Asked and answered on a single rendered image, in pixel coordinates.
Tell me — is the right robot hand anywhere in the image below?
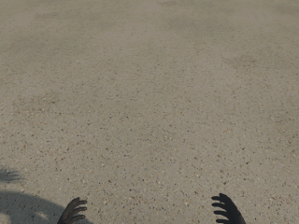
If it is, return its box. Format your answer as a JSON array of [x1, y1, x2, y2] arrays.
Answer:
[[211, 193, 247, 224]]

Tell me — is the left robot hand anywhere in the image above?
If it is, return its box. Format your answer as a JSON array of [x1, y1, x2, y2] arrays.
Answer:
[[57, 197, 88, 224]]

